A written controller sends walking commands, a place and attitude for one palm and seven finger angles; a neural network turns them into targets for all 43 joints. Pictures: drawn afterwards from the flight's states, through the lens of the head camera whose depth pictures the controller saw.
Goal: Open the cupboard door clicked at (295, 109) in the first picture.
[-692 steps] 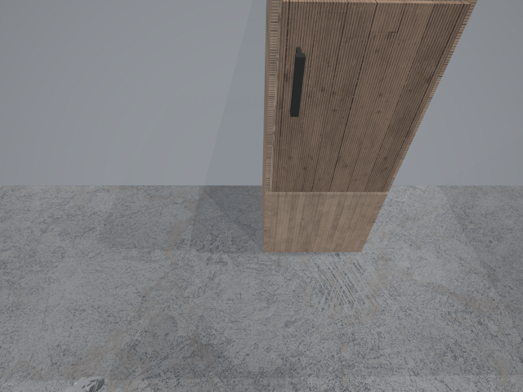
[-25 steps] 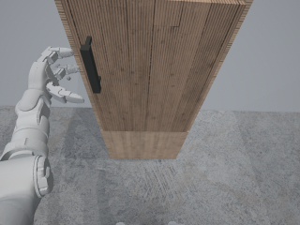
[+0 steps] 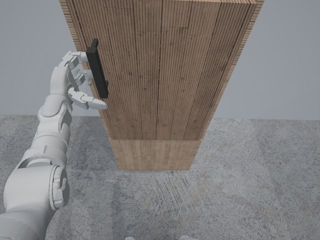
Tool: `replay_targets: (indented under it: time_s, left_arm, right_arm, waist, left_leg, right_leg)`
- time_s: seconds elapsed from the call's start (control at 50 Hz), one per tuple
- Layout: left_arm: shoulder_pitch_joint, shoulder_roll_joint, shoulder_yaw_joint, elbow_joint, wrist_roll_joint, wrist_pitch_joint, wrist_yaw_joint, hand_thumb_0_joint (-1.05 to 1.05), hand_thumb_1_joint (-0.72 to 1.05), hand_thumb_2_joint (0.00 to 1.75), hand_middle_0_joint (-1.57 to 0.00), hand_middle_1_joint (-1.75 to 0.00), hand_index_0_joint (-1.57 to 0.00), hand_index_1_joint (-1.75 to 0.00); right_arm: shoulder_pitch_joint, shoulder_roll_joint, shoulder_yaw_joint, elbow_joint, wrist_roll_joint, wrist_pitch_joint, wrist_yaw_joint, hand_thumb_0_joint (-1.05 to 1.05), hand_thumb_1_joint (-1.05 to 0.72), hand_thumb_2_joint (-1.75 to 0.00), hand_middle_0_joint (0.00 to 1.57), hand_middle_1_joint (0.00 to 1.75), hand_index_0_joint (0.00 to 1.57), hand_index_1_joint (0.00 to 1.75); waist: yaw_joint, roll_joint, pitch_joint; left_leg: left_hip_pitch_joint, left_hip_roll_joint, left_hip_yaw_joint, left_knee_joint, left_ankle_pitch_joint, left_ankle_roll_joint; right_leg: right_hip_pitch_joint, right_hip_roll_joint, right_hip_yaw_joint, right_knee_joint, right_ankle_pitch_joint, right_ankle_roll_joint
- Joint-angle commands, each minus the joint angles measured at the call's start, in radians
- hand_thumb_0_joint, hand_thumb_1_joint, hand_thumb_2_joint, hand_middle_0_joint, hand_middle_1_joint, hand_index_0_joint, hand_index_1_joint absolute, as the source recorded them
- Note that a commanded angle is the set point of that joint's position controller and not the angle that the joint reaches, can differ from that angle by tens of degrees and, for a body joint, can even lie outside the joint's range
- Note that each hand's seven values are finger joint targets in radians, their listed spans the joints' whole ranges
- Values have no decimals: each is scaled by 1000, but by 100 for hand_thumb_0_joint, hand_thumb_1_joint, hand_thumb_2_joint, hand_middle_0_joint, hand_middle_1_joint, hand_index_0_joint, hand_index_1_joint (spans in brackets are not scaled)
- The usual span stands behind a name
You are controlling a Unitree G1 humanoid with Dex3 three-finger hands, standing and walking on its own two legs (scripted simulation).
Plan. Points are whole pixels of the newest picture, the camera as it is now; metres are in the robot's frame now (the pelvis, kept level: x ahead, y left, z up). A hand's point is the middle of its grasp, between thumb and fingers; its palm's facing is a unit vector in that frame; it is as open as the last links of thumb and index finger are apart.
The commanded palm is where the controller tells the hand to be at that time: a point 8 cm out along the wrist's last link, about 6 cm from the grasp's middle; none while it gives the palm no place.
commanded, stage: slide the fingers in behind the handle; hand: left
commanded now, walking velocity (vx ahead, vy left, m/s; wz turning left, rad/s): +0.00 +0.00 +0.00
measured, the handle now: (99, 70) +0.52 +0.15 +0.12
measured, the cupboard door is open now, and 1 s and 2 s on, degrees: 0 0 2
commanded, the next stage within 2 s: close the thumb around the handle in 0.90 s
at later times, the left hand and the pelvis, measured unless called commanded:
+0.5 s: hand (104, 83) +0.48 +0.13 +0.12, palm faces -0.04 -1.00 +0.02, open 14.0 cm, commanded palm +0.45 +0.18 +0.12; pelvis +0.00 -0.01 +0.00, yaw +0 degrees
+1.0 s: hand (106, 83) +0.47 +0.12 +0.12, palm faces -0.02 -1.00 +0.01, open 14.0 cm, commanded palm +0.45 +0.18 +0.12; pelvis +0.00 -0.01 +0.00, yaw +0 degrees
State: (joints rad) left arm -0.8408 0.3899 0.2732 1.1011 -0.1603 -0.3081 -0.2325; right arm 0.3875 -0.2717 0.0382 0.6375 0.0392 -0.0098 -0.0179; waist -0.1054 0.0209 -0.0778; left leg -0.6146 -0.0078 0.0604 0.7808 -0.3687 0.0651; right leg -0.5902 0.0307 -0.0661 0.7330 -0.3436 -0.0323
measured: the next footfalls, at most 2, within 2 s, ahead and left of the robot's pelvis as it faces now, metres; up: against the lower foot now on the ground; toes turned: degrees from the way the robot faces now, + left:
none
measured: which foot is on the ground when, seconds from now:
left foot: down 0.00-1.00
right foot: down 0.00-1.00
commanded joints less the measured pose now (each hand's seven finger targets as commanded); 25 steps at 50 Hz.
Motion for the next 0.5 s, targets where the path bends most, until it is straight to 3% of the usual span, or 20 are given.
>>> replay_targets:
  time_s: [0.0,0.06,0.08,0.1,0.14,0.16,0.2,0.26,0.34,0.38,0.42,0.48]
  left_arm:
    - [-519,152,-12,-201,-2,-66,20,0,-50,30,-30,-120,-30,-120]
    - [-497,221,54,-203,4,-77,45,0,-50,30,-30,-120,-30,-120]
    - [-513,207,36,-224,9,-82,49,0,-50,30,-30,-120,-30,-120]
    - [-506,184,21,-207,13,-80,51,0,-50,30,-30,-120,-30,-120]
    - [-486,219,53,-198,13,-83,59,0,-50,30,-30,-120,-30,-120]
    - [-489,238,66,-204,19,-83,60,0,-50,30,-30,-120,-30,-120]
    - [-500,201,28,-202,22,-79,52,0,-50,30,-30,-120,-30,-120]
    - [-500,206,30,-196,14,-74,45,0,-50,30,-30,-120,-30,-120]
    - [-499,127,-18,-239,-2,-83,42,0,-50,30,-30,-120,-30,-120]
    - [-489,99,-35,-235,-6,-79,47,0,-50,30,-30,-120,-30,-120]
    - [-482,133,-3,-212,-6,-70,59,0,-50,30,-30,-120,-30,-120]
    - [-493,138,2,-245,6,-76,80,0,-50,30,-30,-120,-30,-120]
  right_arm:
    - [91,-165,-60,-65,-4,-35,-13,0,-90,-90,20,30,20,30]
    - [98,-170,-63,-67,-8,-37,-12,0,-90,-90,20,30,20,30]
    - [95,-165,-62,-70,-9,-36,-10,0,-90,-90,20,30,20,30]
    - [97,-161,-60,-70,-8,-37,-8,0,-90,-90,20,30,20,30]
    - [103,-165,-61,-76,-9,-36,-9,0,-90,-90,20,30,20,30]
    - [100,-165,-61,-76,-10,-36,-9,0,-90,-90,20,30,20,30]
    - [96,-159,-60,-77,-5,-33,-9,0,-90,-90,20,30,20,30]
    - [96,-162,-60,-76,-3,-31,-13,0,-90,-90,20,30,20,30]
    - [102,-153,-66,-76,-3,-38,-8,0,-90,-90,20,30,20,30]
    - [97,-154,-66,-67,-4,-38,-3,0,-90,-90,20,30,20,30]
    - [102,-158,-70,-60,-5,-35,-3,0,-90,-90,20,30,20,30]
    - [95,-153,-67,-67,-7,-36,-1,0,-90,-90,20,30,20,30]
  waist:
    - [-34,39,-335]
    - [-14,15,-376]
    - [-17,41,-391]
    - [-19,21,-375]
    - [-11,-5,-374]
    - [-9,11,-388]
    - [-23,11,-359]
    - [-26,22,-353]
    - [-29,43,-394]
    - [-28,48,-383]
    - [-26,-5,-355]
    - [-16,19,-376]
  left_leg:
    - [288,22,-124,-95,257,-37]
    - [277,17,-117,-87,278,-34]
    - [280,16,-111,-86,282,-34]
    - [268,15,-110,-86,278,-34]
    - [234,10,-100,-84,272,-27]
    - [235,10,-94,-84,276,-27]
    - [226,10,-91,-86,252,-26]
    - [215,7,-85,-84,244,-23]
    - [284,9,-96,-77,303,-27]
    - [291,12,-98,-79,304,-31]
    - [249,10,-93,-85,273,-27]
    - [248,4,-86,-84,281,-25]
  right_leg:
    - [25,14,41,-80,217,4]
    - [68,15,46,-71,249,3]
    - [73,13,49,-69,257,4]
    - [76,14,48,-70,261,5]
    - [113,15,54,-72,276,6]
    - [123,14,60,-71,292,7]
    - [110,13,60,-79,279,9]
    - [118,11,67,-84,285,8]
    - [100,16,52,-77,305,4]
    - [82,17,51,-79,304,5]
    - [100,16,54,-87,295,8]
    - [123,12,60,-81,315,8]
